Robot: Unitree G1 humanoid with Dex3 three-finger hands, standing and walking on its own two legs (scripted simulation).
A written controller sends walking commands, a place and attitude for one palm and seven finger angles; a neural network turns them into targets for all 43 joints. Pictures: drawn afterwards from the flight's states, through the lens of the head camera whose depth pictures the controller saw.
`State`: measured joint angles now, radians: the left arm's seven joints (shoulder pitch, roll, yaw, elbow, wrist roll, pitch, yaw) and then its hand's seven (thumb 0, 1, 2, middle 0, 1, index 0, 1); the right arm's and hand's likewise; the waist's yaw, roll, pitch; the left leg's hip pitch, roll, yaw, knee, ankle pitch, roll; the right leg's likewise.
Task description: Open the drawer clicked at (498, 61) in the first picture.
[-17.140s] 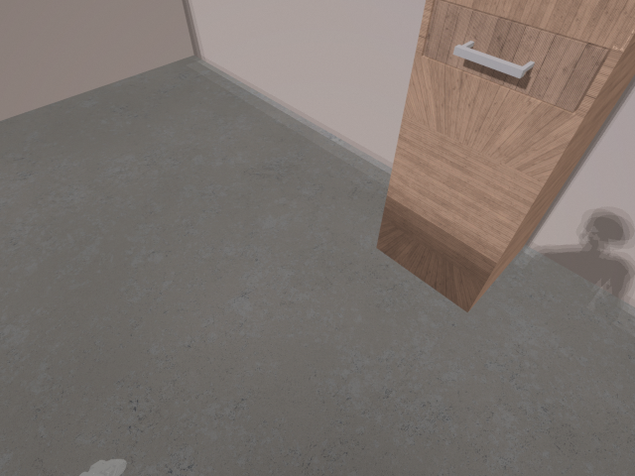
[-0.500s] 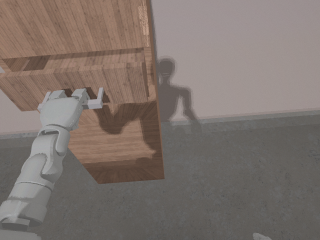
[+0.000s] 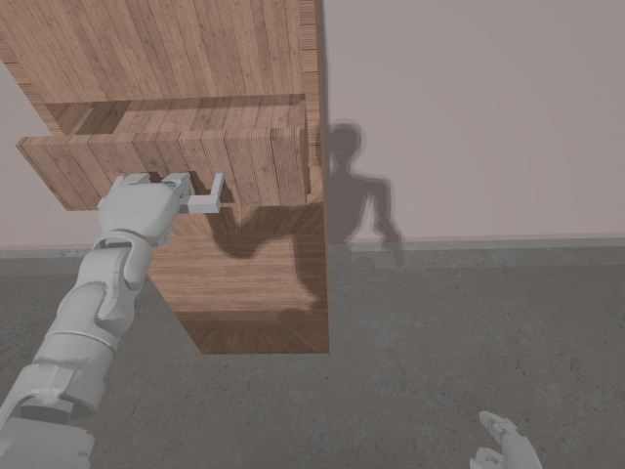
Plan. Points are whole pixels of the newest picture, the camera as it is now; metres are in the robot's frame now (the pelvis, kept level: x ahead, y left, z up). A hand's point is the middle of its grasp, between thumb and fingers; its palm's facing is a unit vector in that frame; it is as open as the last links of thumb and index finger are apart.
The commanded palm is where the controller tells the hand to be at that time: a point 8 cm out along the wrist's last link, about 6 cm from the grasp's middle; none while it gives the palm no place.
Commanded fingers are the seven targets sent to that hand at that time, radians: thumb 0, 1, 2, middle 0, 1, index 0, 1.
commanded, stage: pull the drawer open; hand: left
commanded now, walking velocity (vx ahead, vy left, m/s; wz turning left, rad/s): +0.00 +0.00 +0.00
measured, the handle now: (164, 194) +0.45 +0.24 +0.12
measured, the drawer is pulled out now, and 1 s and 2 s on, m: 0.10 0.19 0.29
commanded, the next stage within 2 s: none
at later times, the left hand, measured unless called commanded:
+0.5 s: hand (150, 264) +0.34 +0.23 +0.09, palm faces +0.02 -0.03 -1.00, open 5.4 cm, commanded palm +0.33 +0.23 +0.15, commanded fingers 0.00 0.90 0.90 -0.40 -1.35 -0.40 -1.35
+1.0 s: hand (138, 300) +0.29 +0.23 +0.09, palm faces +0.05 -0.09 -0.99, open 5.7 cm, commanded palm +0.23 +0.23 +0.15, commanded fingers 0.00 0.90 0.90 -0.40 -1.35 -0.40 -1.35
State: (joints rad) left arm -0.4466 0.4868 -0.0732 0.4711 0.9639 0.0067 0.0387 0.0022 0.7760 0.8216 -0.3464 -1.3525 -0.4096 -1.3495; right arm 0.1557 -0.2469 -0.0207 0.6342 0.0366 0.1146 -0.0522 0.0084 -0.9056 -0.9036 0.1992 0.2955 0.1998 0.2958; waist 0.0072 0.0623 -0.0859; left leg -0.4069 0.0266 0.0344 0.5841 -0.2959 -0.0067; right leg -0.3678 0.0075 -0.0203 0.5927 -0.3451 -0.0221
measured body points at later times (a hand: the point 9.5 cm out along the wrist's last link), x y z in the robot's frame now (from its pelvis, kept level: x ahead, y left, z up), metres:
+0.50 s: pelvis +0.00 +0.00 +0.00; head +0.01 -0.03 +0.45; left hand +0.34 +0.23 +0.15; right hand +0.19 -0.23 -0.11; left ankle -0.01 +0.13 -0.73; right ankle -0.03 -0.10 -0.73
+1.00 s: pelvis +0.01 +0.01 +0.00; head +0.03 -0.03 +0.45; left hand +0.28 +0.23 +0.14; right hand +0.18 -0.25 -0.10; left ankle -0.01 +0.13 -0.73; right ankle -0.03 -0.10 -0.73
